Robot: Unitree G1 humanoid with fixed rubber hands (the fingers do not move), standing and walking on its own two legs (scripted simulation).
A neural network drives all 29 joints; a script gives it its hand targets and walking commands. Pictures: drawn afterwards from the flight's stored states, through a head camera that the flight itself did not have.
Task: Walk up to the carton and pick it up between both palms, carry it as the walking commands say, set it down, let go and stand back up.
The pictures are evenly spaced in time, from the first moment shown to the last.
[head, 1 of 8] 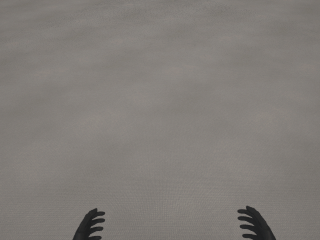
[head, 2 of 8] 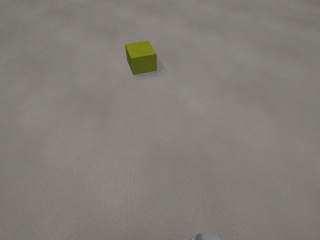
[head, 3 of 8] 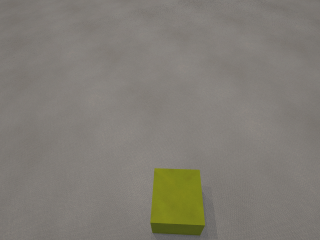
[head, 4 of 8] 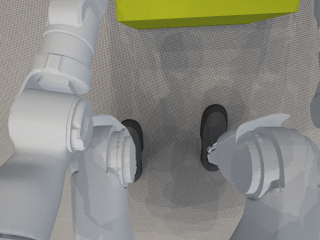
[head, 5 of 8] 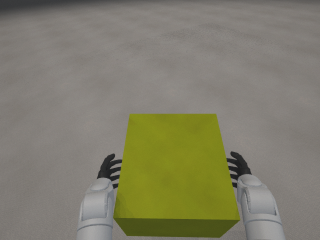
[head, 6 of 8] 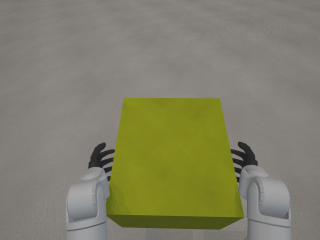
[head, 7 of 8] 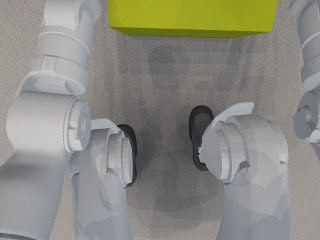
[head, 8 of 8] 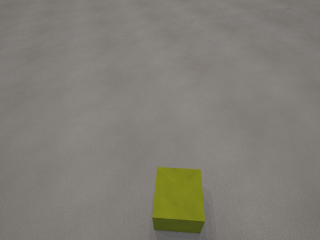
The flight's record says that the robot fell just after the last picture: no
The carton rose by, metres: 0.69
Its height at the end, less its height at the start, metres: +0.00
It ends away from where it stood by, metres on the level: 0.79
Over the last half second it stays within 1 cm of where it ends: yes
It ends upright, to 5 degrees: yes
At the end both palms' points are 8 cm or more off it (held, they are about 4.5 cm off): yes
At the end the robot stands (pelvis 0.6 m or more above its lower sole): yes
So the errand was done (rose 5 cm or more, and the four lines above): yes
